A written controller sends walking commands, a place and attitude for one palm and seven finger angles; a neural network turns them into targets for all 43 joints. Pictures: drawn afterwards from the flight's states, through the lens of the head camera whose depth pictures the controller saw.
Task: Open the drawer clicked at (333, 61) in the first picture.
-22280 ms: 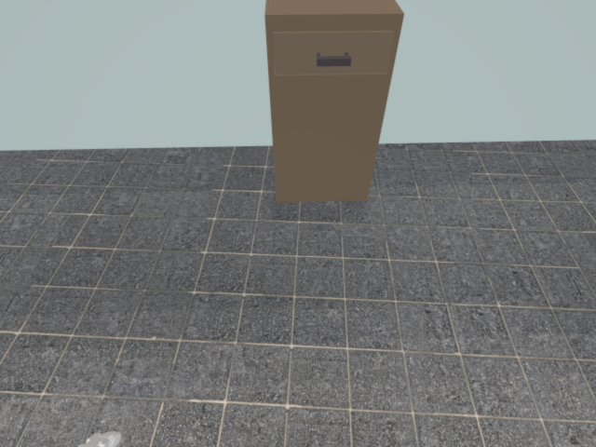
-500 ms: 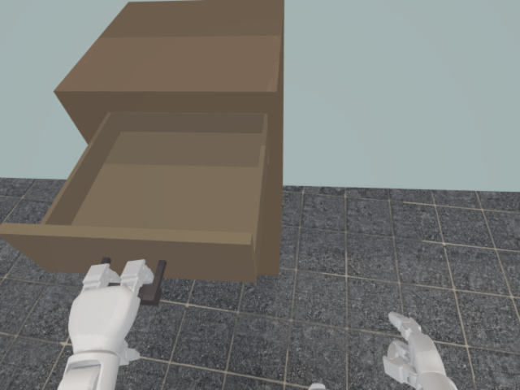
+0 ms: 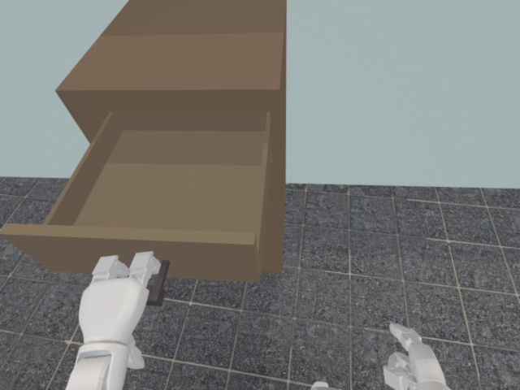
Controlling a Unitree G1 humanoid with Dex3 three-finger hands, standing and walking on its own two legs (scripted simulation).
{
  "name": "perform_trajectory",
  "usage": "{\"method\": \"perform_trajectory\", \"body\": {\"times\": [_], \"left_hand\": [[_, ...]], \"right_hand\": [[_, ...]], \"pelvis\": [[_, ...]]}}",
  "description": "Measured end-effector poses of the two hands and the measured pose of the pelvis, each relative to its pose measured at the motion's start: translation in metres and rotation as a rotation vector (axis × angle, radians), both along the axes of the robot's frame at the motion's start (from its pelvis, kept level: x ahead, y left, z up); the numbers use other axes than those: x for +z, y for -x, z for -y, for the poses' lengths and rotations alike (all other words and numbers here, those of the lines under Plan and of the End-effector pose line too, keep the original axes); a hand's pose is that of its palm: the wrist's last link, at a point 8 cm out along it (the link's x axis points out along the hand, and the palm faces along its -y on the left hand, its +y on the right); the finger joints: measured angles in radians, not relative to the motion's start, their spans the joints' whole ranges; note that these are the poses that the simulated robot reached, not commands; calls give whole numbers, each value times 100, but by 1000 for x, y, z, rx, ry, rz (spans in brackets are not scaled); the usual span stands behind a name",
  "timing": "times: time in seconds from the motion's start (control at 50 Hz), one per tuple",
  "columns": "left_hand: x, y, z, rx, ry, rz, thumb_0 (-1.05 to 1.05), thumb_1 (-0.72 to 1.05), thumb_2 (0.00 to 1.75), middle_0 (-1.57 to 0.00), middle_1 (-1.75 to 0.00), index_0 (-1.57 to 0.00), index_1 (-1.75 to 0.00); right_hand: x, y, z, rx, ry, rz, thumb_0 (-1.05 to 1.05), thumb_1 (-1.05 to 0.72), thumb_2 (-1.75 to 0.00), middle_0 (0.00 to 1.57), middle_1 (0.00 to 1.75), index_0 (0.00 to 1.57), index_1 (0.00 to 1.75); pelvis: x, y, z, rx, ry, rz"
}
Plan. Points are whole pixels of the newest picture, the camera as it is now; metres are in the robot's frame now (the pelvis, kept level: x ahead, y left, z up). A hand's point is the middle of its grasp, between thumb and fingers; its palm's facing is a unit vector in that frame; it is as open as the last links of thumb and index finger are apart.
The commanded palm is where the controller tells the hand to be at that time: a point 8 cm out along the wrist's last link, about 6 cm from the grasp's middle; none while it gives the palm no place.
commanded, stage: lift the hand off the handle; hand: left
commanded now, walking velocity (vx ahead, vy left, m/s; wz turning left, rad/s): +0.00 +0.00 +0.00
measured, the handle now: (131, 279) +0.28 +0.24 +0.00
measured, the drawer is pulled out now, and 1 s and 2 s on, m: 0.30 0.30 0.30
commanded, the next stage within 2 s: draw the hand back to the body in 1.20 s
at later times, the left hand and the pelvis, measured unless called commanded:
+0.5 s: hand (112, 297) +0.23 +0.23 +0.06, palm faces +0.05 -0.07 -1.00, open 13.8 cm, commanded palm +0.20 +0.23 +0.12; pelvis +0.01 +0.00 +0.03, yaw +0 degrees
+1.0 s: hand (83, 274) +0.23 +0.23 +0.13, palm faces +0.09 -0.08 -0.99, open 13.8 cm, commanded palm +0.20 +0.23 +0.19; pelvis +0.01 +0.00 +0.05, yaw +0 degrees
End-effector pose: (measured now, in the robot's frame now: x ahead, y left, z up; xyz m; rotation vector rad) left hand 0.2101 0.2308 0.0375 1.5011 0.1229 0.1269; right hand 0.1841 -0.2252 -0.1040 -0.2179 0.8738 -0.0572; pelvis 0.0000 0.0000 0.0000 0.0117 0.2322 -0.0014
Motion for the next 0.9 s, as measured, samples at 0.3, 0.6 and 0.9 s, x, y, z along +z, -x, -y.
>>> {"method": "perform_trajectory", "body": {"times": [0.3,0.6,0.9], "left_hand": [[49,5,3,14,19,42,0,-49,30,-31,-120,-32,-121],[90,0,3,-3,5,53,0,-49,30,-31,-120,-32,-120],[131,7,-2,-15,9,68,0,-49,30,-31,-120,-32,-120]], "right_hand": [[29,-21,-4,24,-24,65,2,-91,-90,20,30,20,30],[44,-37,-14,73,-48,91,2,-91,-90,20,30,20,30],[51,-35,-12,83,-49,69,2,-91,-90,20,30,20,30]], "pelvis": [[19,-6,1,-4,-3,76],[32,-9,6,0,-5,138],[43,-12,5,-5,1,182]]}}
